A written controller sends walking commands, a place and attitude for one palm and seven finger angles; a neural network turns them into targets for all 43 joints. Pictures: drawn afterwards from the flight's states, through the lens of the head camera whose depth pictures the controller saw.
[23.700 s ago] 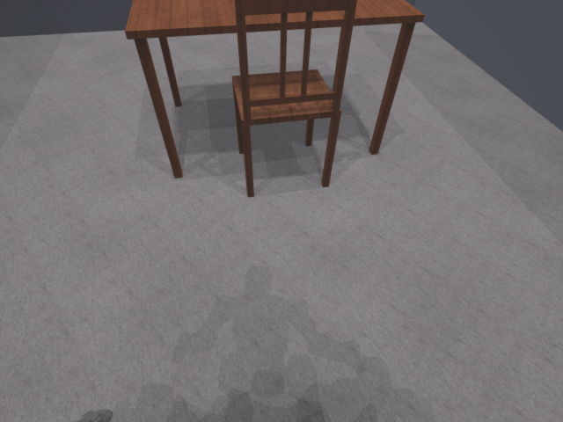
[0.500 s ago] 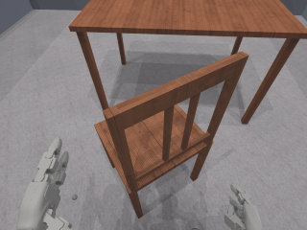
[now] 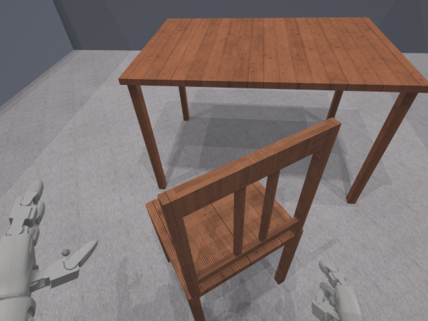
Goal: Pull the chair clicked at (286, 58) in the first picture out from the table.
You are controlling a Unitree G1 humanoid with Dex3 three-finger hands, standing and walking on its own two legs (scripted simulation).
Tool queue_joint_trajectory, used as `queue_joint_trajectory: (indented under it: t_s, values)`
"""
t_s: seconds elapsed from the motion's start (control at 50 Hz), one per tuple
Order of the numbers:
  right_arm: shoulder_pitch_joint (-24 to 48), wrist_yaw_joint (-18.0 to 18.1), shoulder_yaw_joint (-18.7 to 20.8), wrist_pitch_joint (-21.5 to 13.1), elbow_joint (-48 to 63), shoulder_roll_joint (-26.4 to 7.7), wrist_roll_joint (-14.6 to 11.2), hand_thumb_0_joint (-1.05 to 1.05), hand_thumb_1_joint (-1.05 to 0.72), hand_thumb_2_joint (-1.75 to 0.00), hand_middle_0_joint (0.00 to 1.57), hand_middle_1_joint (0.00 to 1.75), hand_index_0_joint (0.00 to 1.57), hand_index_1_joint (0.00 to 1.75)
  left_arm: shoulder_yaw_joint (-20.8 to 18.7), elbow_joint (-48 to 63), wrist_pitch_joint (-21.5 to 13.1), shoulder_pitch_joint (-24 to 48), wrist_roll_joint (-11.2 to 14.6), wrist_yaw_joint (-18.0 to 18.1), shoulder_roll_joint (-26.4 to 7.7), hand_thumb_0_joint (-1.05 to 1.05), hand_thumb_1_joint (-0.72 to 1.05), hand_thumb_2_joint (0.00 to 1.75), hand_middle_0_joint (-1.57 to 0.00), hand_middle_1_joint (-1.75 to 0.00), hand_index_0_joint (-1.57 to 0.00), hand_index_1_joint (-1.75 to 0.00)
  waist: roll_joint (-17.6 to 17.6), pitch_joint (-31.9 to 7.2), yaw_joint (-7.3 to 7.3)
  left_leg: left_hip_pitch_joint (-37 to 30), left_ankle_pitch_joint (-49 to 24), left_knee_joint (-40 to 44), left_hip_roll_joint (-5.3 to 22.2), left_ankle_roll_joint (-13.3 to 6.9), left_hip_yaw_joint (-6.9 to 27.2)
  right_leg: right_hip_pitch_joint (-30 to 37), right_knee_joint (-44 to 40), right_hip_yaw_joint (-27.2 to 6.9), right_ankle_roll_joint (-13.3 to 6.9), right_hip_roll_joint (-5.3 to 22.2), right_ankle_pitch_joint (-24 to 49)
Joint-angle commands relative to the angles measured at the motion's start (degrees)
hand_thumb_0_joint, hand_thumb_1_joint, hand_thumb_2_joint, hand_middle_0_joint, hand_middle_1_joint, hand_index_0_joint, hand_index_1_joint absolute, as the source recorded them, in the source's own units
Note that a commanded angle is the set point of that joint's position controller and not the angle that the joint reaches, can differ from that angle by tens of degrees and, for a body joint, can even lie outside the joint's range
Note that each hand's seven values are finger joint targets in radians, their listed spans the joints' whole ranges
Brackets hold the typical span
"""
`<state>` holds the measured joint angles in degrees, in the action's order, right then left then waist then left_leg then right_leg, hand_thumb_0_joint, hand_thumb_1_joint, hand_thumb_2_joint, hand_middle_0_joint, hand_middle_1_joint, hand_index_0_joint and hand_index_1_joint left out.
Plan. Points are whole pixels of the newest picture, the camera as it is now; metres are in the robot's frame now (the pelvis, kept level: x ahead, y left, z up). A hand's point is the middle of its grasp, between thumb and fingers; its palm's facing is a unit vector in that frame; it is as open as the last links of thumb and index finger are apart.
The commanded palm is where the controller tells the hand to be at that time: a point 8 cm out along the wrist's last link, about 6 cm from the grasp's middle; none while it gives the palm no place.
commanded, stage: draw the hand back to the body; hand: left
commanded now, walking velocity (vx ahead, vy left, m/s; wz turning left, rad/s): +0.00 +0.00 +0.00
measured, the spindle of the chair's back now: (238, 224) +0.37 -0.01 -0.08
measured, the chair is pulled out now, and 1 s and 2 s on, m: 0.43 0.43 0.43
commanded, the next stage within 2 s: step back with the hand held close in 0.56 s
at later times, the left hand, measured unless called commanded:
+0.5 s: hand (50, 235) +0.19 +0.26 +0.16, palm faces +0.46 -0.79 -0.40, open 7.5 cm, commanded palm +0.14 +0.30 +0.18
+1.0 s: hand (44, 247) +0.17 +0.26 +0.15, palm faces +0.35 -0.79 -0.50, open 7.4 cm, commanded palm +0.12 +0.30 +0.18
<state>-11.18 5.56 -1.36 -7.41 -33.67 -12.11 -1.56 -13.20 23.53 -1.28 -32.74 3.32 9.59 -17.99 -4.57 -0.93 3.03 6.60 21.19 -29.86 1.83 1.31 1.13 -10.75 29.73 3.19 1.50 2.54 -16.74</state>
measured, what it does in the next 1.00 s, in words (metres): stands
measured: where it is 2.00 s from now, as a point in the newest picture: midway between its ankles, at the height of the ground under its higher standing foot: outside the picture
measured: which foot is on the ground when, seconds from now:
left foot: down 0.00-1.00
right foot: down 0.00-1.00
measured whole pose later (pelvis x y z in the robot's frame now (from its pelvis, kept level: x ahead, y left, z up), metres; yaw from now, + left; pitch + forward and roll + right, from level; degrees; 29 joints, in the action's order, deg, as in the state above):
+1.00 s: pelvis -0.04 +0.01 +0.01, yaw -3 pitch -1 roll +0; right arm -8.8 3.7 1.3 -1.7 -33.3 -13.0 -0.9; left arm -21.5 26.2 -7.8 -33.2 2.7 8.4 -21.2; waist -2.5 3.9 0.4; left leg 9.6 16.1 -26.3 1.3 0.4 -1.9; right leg -14.2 24.6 0.1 2.4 2.6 -9.8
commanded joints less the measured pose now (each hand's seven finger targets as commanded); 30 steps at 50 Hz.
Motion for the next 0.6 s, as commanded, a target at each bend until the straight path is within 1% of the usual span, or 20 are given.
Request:
queue_joint_trajectory:
  t_s: [0.0,0.02,0.08,0.1,0.16,0.18,0.2,0.22,0.24,0.26,0.28,0.3,0.32,0.34,0.36,0.38,0.4,0.48,0.5,0.58]
  values:
    - [6.73,-0.35,2.41,-3.17,8.35,-5.16,0.53,0.00,-0.90,-0.90,0.20,0.30,0.20,0.30,-9.39,12.43,-4.67,4.76,-0.08,0.62,-10.12,0.00,0.61,0.76,-0.16,-0.24,-0.16,-0.24,0.73,-2.38,-0.04,1.52,-23.30,6.18,-0.02,-1.07,-1.07,6.91,-4.39,0.20,-2.55,-0.48,19.82]
    - [6.78,-0.36,2.65,-2.96,8.08,-5.27,0.51,0.00,-0.90,-0.90,0.20,0.30,0.20,0.30,-10.57,11.80,-4.75,4.93,0.16,0.68,-10.80,0.00,0.65,0.78,-0.16,-0.25,-0.16,-0.25,2.04,-2.11,0.02,1.29,-23.47,6.39,0.14,-1.15,-1.14,7.08,-4.64,0.08,-2.50,-0.57,20.29]
    - [7.16,-0.53,2.87,-2.96,7.58,-5.50,0.56,0.00,-0.90,-0.90,0.20,0.30,0.20,0.30,-13.01,12.71,-5.28,7.39,0.19,0.71,-12.58,0.00,0.75,0.83,-0.18,-0.27,-0.18,-0.27,0.31,-2.77,0.22,0.06,-23.83,6.77,0.04,-1.17,-1.63,8.04,-5.60,-0.32,-2.49,-0.59,21.00]
    - [7.10,-0.64,2.73,-3.01,7.58,-5.39,0.58,0.00,-0.90,-0.90,0.20,0.30,0.20,0.30,-12.66,13.02,-5.52,8.10,0.24,0.67,-11.85,0.00,0.79,0.85,-0.19,-0.28,-0.19,-0.28,0.11,-2.84,0.12,-0.23,-24.32,7.17,0.06,-1.19,-1.62,8.31,-5.51,-0.20,-2.46,-0.52,20.94]
    - [7.29,-0.70,3.07,-2.90,7.12,-5.65,0.54,0.00,-0.90,-0.90,0.20,0.30,0.20,0.30,-14.88,12.76,-5.91,10.10,0.60,0.78,-13.38,0.00,0.90,0.90,-0.20,-0.30,-0.20,-0.30,1.04,-3.11,0.19,-1.13,-24.29,7.50,0.21,-1.39,-1.91,8.58,-6.06,-0.40,-2.27,-0.54,21.24]
    - [7.58,-0.77,3.14,-2.89,6.63,-5.67,0.59,0.00,-0.90,-0.90,0.20,0.30,0.20,0.30,-14.51,9.55,-5.72,8.72,0.53,0.55,-12.19,0.00,0.90,0.90,-0.20,-0.30,-0.20,-0.30,2.05,-1.02,0.28,-0.17,-23.46,7.75,0.21,-1.32,-1.91,8.07,-6.52,-0.28,-2.34,-0.64,20.64]
    - [7.59,-0.93,3.07,-2.50,6.60,-5.52,0.51,0.00,-0.90,-0.90,0.20,0.30,0.20,0.30,-12.39,7.26,-5.52,7.19,0.72,0.11,-9.66,0.00,0.90,0.90,-0.20,-0.30,-0.20,-0.30,3.10,0.01,0.06,-0.02,-22.63,7.99,0.31,-1.50,-2.19,7.42,-6.79,-0.21,-2.16,-0.56,19.91]
    - [7.62,-1.09,3.34,-2.06,6.69,-5.73,0.36,0.00,-0.90,-0.90,0.20,0.30,0.20,0.30,-11.99,6.82,-5.49,6.83,0.94,-0.10,-9.31,0.00,0.90,0.90,-0.20,-0.30,-0.20,-0.30,4.27,0.42,0.00,0.29,-22.06,8.17,0.41,-1.60,-2.11,7.23,-6.97,-0.20,-2.10,-0.63,19.23]
    - [7.78,-1.13,3.51,-1.79,6.88,-5.96,0.38,0.00,-0.90,-0.90,0.20,0.30,0.20,0.30,-12.10,6.58,-5.55,7.15,0.87,-0.25,-9.65,0.00,0.90,0.90,-0.20,-0.30,-0.20,-0.30,4.76,0.52,0.06,0.52,-21.31,8.30,0.37,-1.74,-2.28,7.20,-7.11,-0.24,-2.01,-0.58,18.66]
    - [7.74,-1.20,3.67,-1.78,6.99,-6.18,0.38,0.00,-0.90,-0.90,0.20,0.30,0.20,0.30,-12.38,7.97,-5.91,7.71,0.75,-0.29,-10.25,0.00,0.90,0.90,-0.20,-0.30,-0.20,-0.30,4.07,-0.74,0.08,0.11,-21.33,8.30,0.28,-1.84,-2.30,7.65,-7.11,-0.38,-2.03,-0.50,18.63]
    - [8.16,-1.19,3.68,-1.80,6.93,-6.17,0.45,0.00,-0.90,-0.90,0.20,0.30,0.20,0.30,-13.14,7.97,-5.95,7.48,0.73,-0.26,-11.08,0.00,0.90,0.90,-0.20,-0.30,-0.20,-0.30,1.93,-0.81,0.38,0.19,-21.11,8.43,0.21,-1.73,-2.25,7.99,-7.22,-0.53,-2.20,-0.44,18.44]
    - [7.99,-1.22,3.57,-1.99,7.14,-5.97,0.51,0.00,-0.90,-0.90,0.20,0.30,0.20,0.30,-12.73,9.58,-6.31,8.28,0.68,-0.32,-11.07,0.00,0.90,0.90,-0.20,-0.30,-0.20,-0.30,1.66,-2.07,0.31,-0.42,-21.16,8.42,0.06,-1.80,-2.37,8.31,-7.29,-0.63,-2.11,-0.34,18.59]
    - [7.82,-1.17,3.78,-2.14,7.18,-6.05,0.56,0.00,-0.90,-0.90,0.20,0.30,0.20,0.30,-13.73,10.90,-6.57,8.09,0.68,-0.13,-12.19,0.00,0.90,0.90,-0.20,-0.30,-0.20,-0.30,1.40,-3.61,0.46,-0.99,-21.86,8.25,0.09,-1.85,-2.35,8.95,-7.14,-0.81,-2.17,-0.42,19.23]
    - [7.90,-1.10,3.76,-2.41,7.20,-5.90,0.62,0.00,-0.90,-0.90,0.20,0.30,0.20,0.30,-13.97,11.71,-6.75,7.99,0.61,-0.05,-12.54,0.00,0.90,0.90,-0.20,-0.30,-0.20,-0.30,0.77,-4.18,0.55,-1.26,-22.17,8.18,0.00,-1.85,-2.48,9.29,-7.10,-0.93,-2.17,-0.35,19.77]
    - [7.81,-1.11,3.68,-2.64,7.17,-5.90,0.67,0.00,-0.90,-0.90,0.20,0.30,0.20,0.30,-14.39,12.34,-6.85,8.04,0.57,0.13,-12.88,0.00,0.90,0.90,-0.20,-0.30,-0.20,-0.30,1.38,-4.36,0.56,-1.17,-23.03,8.13,-0.02,-1.80,-2.28,9.69,-6.90,-0.78,-2.25,-0.40,20.62]
    - [8.23,-1.03,3.70,-2.90,7.03,-6.04,0.65,0.00,-0.90,-0.90,0.20,0.30,0.20,0.30,-15.05,13.34,-6.84,8.61,0.36,0.24,-13.99,0.00,0.90,0.90,-0.20,-0.30,-0.20,-0.30,0.05,-4.47,0.71,-1.16,-23.35,8.14,0.04,-1.58,-2.09,9.99,-6.87,-0.85,-2.39,-0.45,20.69]
    - [7.98,-0.94,3.53,-3.10,7.05,-5.77,0.59,0.00,-0.90,-0.90,0.20,0.30,0.20,0.30,-14.31,13.61,-6.85,8.85,0.39,0.23,-13.09,0.00,0.90,0.90,-0.20,-0.30,-0.20,-0.30,-0.31,-4.39,0.49,-1.38,-23.35,8.21,-0.01,-1.56,-2.18,9.65,-6.86,-0.87,-2.33,-0.45,20.49]
    - [8.06,-0.79,3.63,-3.50,6.43,-5.88,0.45,0.00,-0.90,-0.90,0.20,0.30,0.20,0.30,-14.57,12.05,-6.60,8.96,0.30,0.46,-12.91,0.00,0.90,0.90,-0.20,-0.30,-0.20,-0.30,-0.13,-1.71,0.34,-0.71,-21.77,8.61,0.21,-1.36,-2.24,8.30,-7.65,-0.84,-2.44,-0.74,18.64]
    - [7.79,-0.79,3.52,-3.56,6.50,-5.86,0.53,0.00,-0.90,-0.90,0.20,0.30,0.20,0.30,-13.75,11.91,-6.70,9.08,0.33,0.42,-12.09,0.00,0.90,0.90,-0.20,-0.30,-0.20,-0.30,-0.19,-2.16,0.16,-0.81,-21.45,8.86,0.10,-1.46,-2.27,8.62,-7.46,-0.72,-2.38,-0.54,18.35]
    - [8.27,-0.93,3.71,-3.46,6.32,-6.06,0.35,0.00,-0.90,-0.90,0.20,0.30,0.20,0.30,-13.69,10.23,-6.55,9.10,0.41,0.17,-11.81,0.00,0.90,0.90,-0.20,-0.30,-0.20,-0.30,1.06,0.01,0.27,0.01,-19.24,9.23,0.32,-1.43,-2.15,7.22,-8.10,-0.69,-2.40,-0.83,15.71]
